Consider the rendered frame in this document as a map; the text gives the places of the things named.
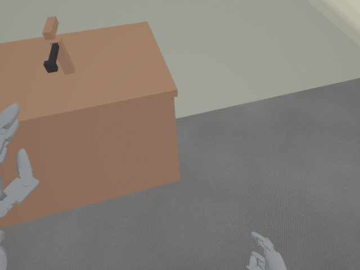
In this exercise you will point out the tap lever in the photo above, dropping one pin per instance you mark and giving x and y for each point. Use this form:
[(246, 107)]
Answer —
[(51, 65)]

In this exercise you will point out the robot left hand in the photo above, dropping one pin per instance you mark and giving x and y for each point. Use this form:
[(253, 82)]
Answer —
[(19, 189)]

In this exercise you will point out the robot right hand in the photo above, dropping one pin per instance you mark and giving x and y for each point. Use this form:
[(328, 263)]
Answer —
[(272, 261)]

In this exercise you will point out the counter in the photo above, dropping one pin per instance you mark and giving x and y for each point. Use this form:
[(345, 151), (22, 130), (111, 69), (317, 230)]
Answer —
[(101, 127)]

